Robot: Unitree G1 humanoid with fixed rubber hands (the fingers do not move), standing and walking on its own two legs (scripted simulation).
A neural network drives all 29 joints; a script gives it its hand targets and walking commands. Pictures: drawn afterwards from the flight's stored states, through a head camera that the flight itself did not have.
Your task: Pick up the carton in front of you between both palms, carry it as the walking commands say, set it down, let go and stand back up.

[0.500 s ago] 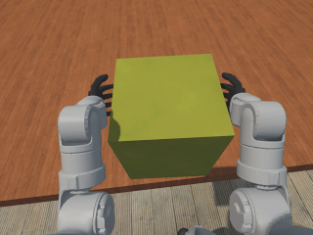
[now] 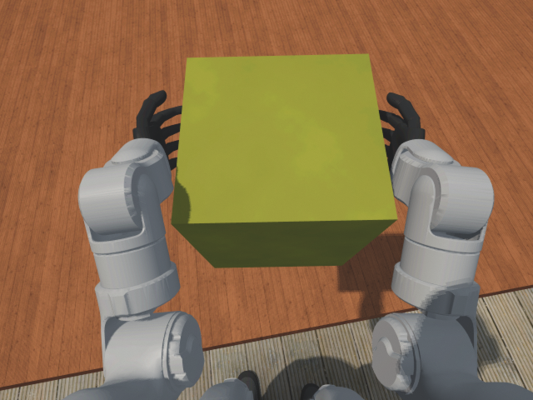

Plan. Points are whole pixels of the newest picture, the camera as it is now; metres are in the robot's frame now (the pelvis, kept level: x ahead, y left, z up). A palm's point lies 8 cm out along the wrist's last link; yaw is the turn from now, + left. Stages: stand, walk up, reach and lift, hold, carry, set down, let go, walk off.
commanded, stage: carry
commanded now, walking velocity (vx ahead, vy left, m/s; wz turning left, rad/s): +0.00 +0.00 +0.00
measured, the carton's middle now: (278, 179) +0.40 +0.00 +0.06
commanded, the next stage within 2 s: none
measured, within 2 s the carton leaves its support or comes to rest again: neither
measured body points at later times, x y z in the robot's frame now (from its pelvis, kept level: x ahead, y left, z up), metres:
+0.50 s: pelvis +0.06 -0.03 +0.00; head +0.09 -0.03 +0.45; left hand +0.44 +0.12 +0.11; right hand +0.43 -0.18 +0.11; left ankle +0.02 +0.08 -0.73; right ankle -0.01 -0.10 -0.72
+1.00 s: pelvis +0.03 -0.02 -0.01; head +0.03 -0.02 +0.44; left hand +0.39 +0.13 +0.11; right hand +0.38 -0.18 +0.11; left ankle +0.02 +0.09 -0.74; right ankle -0.01 -0.10 -0.74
